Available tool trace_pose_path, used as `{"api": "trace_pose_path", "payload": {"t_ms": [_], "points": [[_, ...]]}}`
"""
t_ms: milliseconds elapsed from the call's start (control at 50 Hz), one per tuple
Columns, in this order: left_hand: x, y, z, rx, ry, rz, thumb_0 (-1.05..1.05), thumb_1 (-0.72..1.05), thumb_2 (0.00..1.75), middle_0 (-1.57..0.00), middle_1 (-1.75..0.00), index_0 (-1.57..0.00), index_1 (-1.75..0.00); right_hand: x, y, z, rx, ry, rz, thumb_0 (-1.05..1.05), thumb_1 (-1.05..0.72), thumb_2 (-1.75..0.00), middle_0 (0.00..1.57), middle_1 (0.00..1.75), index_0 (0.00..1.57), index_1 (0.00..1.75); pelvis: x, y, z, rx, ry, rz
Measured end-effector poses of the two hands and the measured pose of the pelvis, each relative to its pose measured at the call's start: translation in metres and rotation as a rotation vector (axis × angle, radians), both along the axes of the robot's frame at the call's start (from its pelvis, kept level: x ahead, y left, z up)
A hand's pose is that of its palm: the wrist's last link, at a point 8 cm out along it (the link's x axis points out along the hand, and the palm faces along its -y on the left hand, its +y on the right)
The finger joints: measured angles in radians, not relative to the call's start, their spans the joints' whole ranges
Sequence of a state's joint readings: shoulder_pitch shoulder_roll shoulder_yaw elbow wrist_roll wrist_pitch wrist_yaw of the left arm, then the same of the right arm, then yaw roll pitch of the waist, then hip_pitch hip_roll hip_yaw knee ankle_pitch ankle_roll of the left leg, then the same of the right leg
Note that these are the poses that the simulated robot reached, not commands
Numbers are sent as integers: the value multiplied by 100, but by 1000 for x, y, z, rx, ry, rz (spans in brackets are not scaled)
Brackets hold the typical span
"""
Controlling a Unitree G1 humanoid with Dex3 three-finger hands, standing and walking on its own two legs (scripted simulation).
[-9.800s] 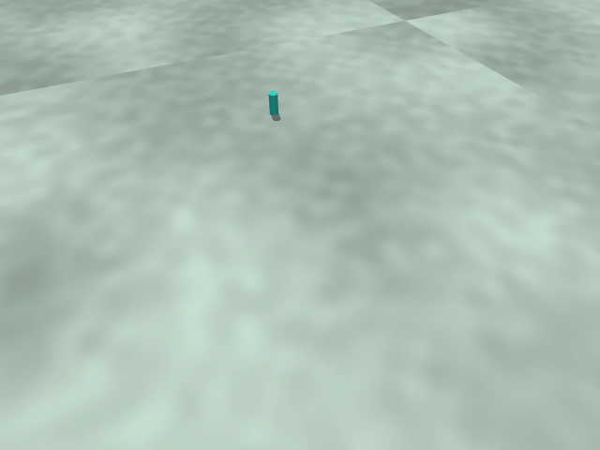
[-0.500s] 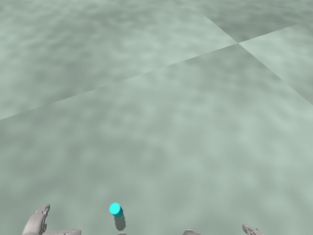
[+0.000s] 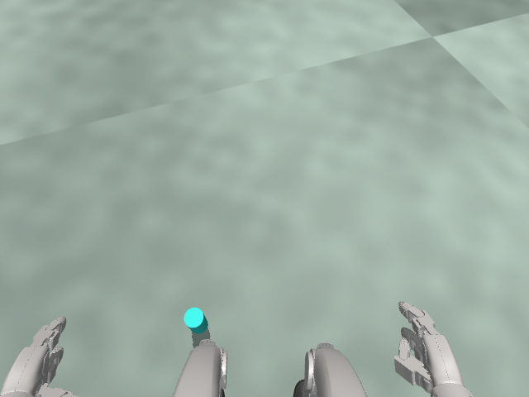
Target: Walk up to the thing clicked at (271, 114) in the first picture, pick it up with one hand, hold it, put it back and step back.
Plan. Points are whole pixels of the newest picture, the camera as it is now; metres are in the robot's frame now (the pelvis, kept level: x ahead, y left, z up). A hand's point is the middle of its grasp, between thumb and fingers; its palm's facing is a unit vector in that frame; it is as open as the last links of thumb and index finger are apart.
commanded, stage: go down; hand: left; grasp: from the side
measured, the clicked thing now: (196, 321) +0.32 +0.19 -0.58
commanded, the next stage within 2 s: none
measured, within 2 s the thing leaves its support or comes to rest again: neither
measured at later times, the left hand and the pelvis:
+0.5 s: hand (82, 343) +0.22 +0.33 -0.21, palm faces +0.09 -0.97 -0.21, open 17.3 cm; pelvis -0.05 -0.01 -0.14, yaw -1 degrees
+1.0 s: hand (82, 333) +0.24 +0.36 -0.25, palm faces +0.06 -0.98 -0.18, open 17.4 cm; pelvis -0.06 +0.00 -0.21, yaw -2 degrees
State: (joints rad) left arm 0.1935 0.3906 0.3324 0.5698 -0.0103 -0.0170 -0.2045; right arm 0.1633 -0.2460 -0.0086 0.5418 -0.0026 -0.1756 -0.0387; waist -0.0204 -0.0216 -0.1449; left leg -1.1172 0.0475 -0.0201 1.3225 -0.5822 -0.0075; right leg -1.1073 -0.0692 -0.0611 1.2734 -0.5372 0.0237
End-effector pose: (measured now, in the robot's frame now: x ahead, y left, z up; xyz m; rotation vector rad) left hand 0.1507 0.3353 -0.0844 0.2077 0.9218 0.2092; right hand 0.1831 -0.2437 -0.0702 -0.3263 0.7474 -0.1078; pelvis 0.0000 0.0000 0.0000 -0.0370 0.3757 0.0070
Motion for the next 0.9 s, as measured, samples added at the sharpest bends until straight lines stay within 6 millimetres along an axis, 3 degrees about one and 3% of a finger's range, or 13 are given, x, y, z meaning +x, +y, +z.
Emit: {"api": "trace_pose_path", "payload": {"t_ms": [220,400,580,900], "points": [[37,24,-62,-33,-240,-76,-1,-58,6,-9,-13,-10,-12,-11,-12,-91,-51,70,44,1,-91,-90,20,30,20,30,-22,-2,-81,-9,117,-3],[41,37,-90,-24,-323,-90,-1,-58,11,-8,-15,-9,-15,-41,-15,-148,-48,165,31,1,-90,-90,20,30,20,30,-39,-4,-121,-13,156,-9],[53,53,-109,-29,-406,-105,-1,-56,13,-7,-16,-8,-16,-57,-22,-179,-74,181,35,1,-89,-90,20,30,20,30,-53,-5,-152,-22,172,-13],[66,70,-138,-45,-491,-135,-1,-59,12,-7,-14,-7,-15,-58,-32,-218,-125,184,61,1,-89,-90,20,30,20,30,-60,-3,-195,-33,184,-21]]}}
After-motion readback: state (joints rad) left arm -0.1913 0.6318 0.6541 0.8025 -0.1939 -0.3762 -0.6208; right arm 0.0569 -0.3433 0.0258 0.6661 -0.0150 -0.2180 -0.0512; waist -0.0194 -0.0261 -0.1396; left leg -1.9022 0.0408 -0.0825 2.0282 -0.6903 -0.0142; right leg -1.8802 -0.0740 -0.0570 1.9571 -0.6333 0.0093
